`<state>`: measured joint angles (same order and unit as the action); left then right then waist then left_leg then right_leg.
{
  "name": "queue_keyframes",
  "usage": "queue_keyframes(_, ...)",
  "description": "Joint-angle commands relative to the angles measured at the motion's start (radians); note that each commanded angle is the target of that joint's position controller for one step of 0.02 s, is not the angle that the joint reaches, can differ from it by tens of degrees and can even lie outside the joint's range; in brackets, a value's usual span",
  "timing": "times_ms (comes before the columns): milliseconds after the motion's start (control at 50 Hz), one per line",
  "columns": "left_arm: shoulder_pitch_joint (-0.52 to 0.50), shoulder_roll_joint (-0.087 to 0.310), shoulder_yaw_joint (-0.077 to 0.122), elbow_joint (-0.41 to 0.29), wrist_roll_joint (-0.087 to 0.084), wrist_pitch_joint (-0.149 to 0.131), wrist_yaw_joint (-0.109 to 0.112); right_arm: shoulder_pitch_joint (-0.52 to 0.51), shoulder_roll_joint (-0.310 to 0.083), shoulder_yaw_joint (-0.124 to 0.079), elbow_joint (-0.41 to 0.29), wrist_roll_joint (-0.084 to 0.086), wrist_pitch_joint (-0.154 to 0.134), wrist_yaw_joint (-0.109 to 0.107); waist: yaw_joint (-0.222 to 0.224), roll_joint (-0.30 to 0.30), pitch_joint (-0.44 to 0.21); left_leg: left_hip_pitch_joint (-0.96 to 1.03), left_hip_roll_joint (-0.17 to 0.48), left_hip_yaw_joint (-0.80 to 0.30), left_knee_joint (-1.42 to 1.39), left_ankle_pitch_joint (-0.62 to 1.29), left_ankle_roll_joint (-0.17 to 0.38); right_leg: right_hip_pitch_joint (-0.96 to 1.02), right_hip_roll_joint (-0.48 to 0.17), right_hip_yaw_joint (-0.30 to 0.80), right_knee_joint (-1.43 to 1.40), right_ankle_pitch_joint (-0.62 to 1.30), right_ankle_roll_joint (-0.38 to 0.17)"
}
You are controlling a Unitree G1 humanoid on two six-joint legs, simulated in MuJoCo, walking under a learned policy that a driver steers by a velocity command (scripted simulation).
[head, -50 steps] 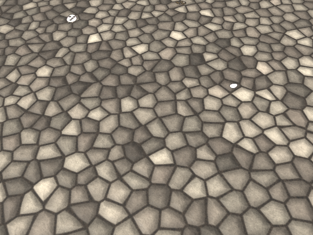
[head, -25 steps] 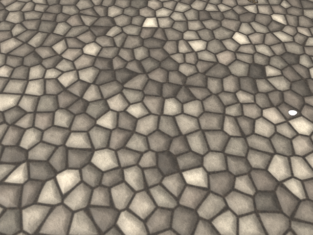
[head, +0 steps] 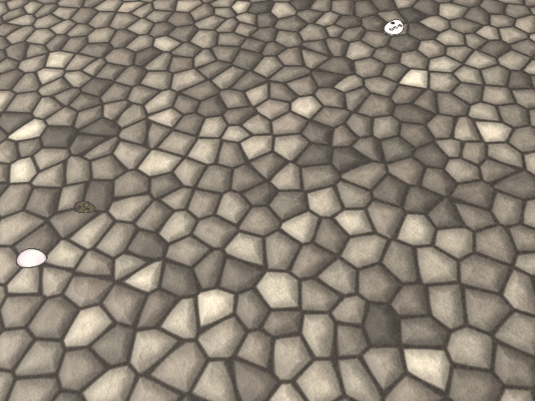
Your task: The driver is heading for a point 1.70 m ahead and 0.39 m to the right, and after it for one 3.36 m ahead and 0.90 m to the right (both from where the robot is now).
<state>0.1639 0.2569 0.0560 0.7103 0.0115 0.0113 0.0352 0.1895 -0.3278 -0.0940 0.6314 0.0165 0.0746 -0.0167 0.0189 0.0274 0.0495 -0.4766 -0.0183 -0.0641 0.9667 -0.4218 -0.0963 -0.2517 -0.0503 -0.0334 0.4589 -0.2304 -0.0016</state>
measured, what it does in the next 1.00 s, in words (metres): steps on the spot: left foot, then right foot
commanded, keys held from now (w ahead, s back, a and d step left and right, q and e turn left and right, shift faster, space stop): no key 1.00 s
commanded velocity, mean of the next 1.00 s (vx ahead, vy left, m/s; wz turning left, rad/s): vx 0.00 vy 0.00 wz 0.09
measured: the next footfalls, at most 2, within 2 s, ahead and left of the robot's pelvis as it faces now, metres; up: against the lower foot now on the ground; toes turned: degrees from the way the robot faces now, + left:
left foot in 0.12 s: +0.03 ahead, +0.14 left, +0.00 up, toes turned +1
right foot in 0.40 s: +0.04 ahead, -0.11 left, +0.00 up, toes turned +2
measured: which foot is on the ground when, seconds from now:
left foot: up 0.00-0.10, down 0.12-1.00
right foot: down 0.00-0.12, up 0.14-0.38, down 0.40-1.00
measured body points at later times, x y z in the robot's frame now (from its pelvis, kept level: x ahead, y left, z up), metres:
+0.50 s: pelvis +0.00 +0.03 -0.01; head +0.01 +0.02 +0.44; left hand +0.08 +0.30 -0.12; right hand +0.17 -0.21 -0.12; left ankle -0.01 +0.14 -0.74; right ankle +0.00 -0.11 -0.74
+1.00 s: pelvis +0.00 +0.01 +0.00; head +0.01 +0.01 +0.44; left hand +0.06 +0.28 -0.15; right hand +0.08 -0.24 -0.15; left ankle -0.01 +0.14 -0.74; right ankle +0.00 -0.11 -0.74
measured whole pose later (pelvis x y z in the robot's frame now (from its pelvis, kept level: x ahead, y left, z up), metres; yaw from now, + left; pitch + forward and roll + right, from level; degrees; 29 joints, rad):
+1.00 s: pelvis +0.00 +0.01 +0.00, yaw +3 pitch -2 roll +0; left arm 0.20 0.23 0.02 0.99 0.01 -0.01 0.03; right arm 0.20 -0.23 -0.04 0.99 0.00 0.02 -0.04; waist 0.00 0.00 0.04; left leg -0.19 0.00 -0.04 0.49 -0.27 -0.01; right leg -0.18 -0.02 0.00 0.49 -0.28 0.02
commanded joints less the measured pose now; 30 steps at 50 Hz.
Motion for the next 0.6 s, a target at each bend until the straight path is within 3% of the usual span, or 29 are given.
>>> queue_keyframes(20, -0.010, 0.208, 0.056, -0.047, -0.012, -0.004, -0.008, -0.057, -0.037, 0.004, -0.099, -0.004, -0.020, 0.007, 0.025, -0.235, -0.132, 0.052, 0.005, 0.063, -0.177, -0.017, 0.009, 0.155, -0.219, 0.160, -0.089, 0.454, -0.223)
queue_keyframes(60, -0.010, 0.210, 0.053, -0.035, -0.026, -0.004, -0.015, -0.030, -0.045, 0.001, -0.084, -0.003, -0.019, 0.011, 0.014, -0.233, -0.128, 0.127, -0.003, 0.083, -0.329, 0.050, 0.032, 0.148, -0.221, 0.166, -0.064, 0.440, -0.217)
queue_keyframes(100, -0.005, 0.185, 0.041, -0.014, -0.043, -0.006, -0.017, 0.029, -0.039, 0.001, -0.053, -0.008, -0.023, 0.015, -0.025, -0.202, -0.118, 0.291, -0.018, 0.100, -0.613, 0.273, 0.085, 0.084, -0.189, 0.138, -0.013, 0.383, -0.160)
queue_keyframes(120, 0.044, 0.152, 0.028, 0.006, -0.030, -0.015, -0.021, 0.036, -0.071, -0.002, -0.057, -0.013, -0.024, 0.010, -0.016, -0.134, -0.148, 0.433, 0.047, 0.008, -0.640, 0.412, 0.115, -0.001, -0.156, 0.107, 0.030, 0.259, -0.085)
queue_keyframes(140, 0.062, 0.078, 0.000, -0.014, 0.025, -0.029, -0.034, 0.050, -0.156, -0.014, -0.073, -0.026, -0.021, -0.005, 0.021, 0.137, -0.212, 0.575, 0.269, -0.235, -0.583, 0.767, 0.193, -0.151, -0.061, 0.009, 0.212, -0.087, 0.013)
queue_keyframes(160, -0.003, 0.087, 0.000, -0.036, 0.015, -0.030, -0.027, 0.004, -0.104, 0.005, -0.067, -0.047, -0.032, 0.004, -0.007, 0.221, -0.186, 0.423, 0.356, -0.293, -0.596, 0.726, 0.349, -0.180, -0.019, 0.029, 0.241, -0.342, 0.055)
queue_keyframes(180, -0.034, 0.143, 0.013, -0.031, 0.002, -0.023, -0.019, -0.025, -0.068, 0.015, -0.071, -0.054, -0.050, 0.012, -0.029, 0.161, -0.143, 0.371, 0.318, -0.275, -0.626, 0.616, 0.365, -0.167, -0.031, 0.053, 0.310, -0.346, 0.072)
queue_keyframes(200, -0.042, 0.147, 0.019, -0.022, -0.005, -0.019, -0.017, -0.041, -0.047, 0.022, -0.052, -0.056, -0.063, 0.011, -0.024, 0.160, -0.128, 0.366, 0.279, -0.239, -0.634, 0.562, 0.336, -0.180, -0.030, 0.064, 0.339, -0.322, 0.077)
queue_keyframes(240, -0.007, 0.154, 0.028, 0.008, -0.001, -0.002, -0.009, -0.080, -0.066, 0.020, -0.039, -0.036, -0.076, 0.008, -0.013, 0.151, -0.096, 0.339, 0.247, -0.196, -0.624, 0.586, 0.303, -0.176, -0.034, 0.080, 0.369, -0.270, 0.096)
queue_keyframes(300, 0.029, 0.108, 0.014, 0.034, -0.008, -0.003, -0.015, -0.100, -0.039, 0.030, -0.016, -0.034, -0.073, 0.006, 0.000, 0.117, -0.109, 0.307, 0.208, -0.135, -0.597, 0.649, 0.293, -0.084, -0.022, 0.059, 0.298, -0.206, 0.102)
queue_keyframes(360, 0.039, 0.089, 0.004, 0.052, -0.010, -0.008, -0.021, -0.111, -0.019, 0.038, 0.008, -0.025, -0.064, 0.006, 0.010, 0.100, -0.114, 0.302, 0.185, -0.128, -0.569, 0.569, 0.274, 0.022, -0.005, 0.035, 0.059, -0.027, 0.088)
queue_keyframes(380, 0.043, 0.096, 0.001, 0.056, 0.001, -0.011, -0.023, -0.087, -0.011, 0.041, 0.026, -0.020, -0.066, 0.009, 0.015, 0.073, -0.110, 0.282, 0.164, -0.123, -0.570, 0.471, 0.239, 0.086, -0.010, 0.047, -0.043, 0.130, 0.074)
queue_keyframes(400, 0.040, 0.136, 0.006, 0.051, 0.012, -0.012, -0.021, -0.053, -0.003, 0.042, 0.041, -0.029, -0.071, 0.011, -0.007, 0.023, -0.108, 0.258, 0.127, -0.110, -0.560, 0.341, 0.194, 0.133, -0.051, 0.097, -0.057, 0.272, 0.055)
queue_keyframes(420, 0.036, 0.201, 0.020, 0.056, 0.004, -0.010, -0.018, -0.014, -0.018, 0.036, 0.050, -0.039, -0.075, 0.016, -0.051, -0.068, -0.084, 0.235, 0.078, -0.076, -0.566, 0.242, 0.164, 0.121, -0.068, 0.091, -0.014, 0.274, 0.024)
queue_keyframes(440, 0.022, 0.182, 0.022, 0.071, -0.005, -0.012, -0.022, -0.035, -0.014, 0.038, 0.054, -0.039, -0.073, 0.012, -0.039, -0.115, -0.064, 0.274, 0.042, -0.029, -0.560, 0.201, 0.135, 0.035, -0.048, 0.088, -0.020, 0.113, -0.003)
queue_keyframes(460, 0.015, 0.143, 0.012, 0.070, -0.002, -0.017, -0.026, -0.070, -0.029, 0.035, 0.060, -0.036, -0.069, 0.008, -0.017, -0.089, -0.041, 0.285, 0.038, -0.022, -0.537, 0.194, 0.124, 0.004, -0.037, 0.089, -0.044, 0.055, -0.005)
queue_keyframes(480, 0.010, 0.129, 0.007, 0.080, 0.005, -0.022, -0.024, -0.080, -0.019, 0.034, 0.062, -0.031, -0.064, 0.001, -0.020, -0.089, -0.044, 0.292, 0.041, -0.018, -0.529, 0.213, 0.126, -0.003, -0.036, 0.091, -0.055, 0.047, 0.002)
queue_keyframes(600, 0.031, 0.116, -0.003, 0.124, 0.000, -0.037, -0.013, -0.054, -0.007, 0.030, 0.120, -0.027, -0.056, -0.008, -0.010, -0.051, -0.045, 0.282, 0.044, -0.019, -0.534, 0.273, 0.122, 0.030, -0.017, 0.073, -0.046, 0.057, 0.016)
Keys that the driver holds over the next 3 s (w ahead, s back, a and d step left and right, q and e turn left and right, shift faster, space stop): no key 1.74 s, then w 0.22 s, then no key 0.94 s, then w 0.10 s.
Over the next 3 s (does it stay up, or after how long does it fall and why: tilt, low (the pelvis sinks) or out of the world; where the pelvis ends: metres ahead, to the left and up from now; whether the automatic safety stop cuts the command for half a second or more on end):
stays up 0.11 0.02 -0.01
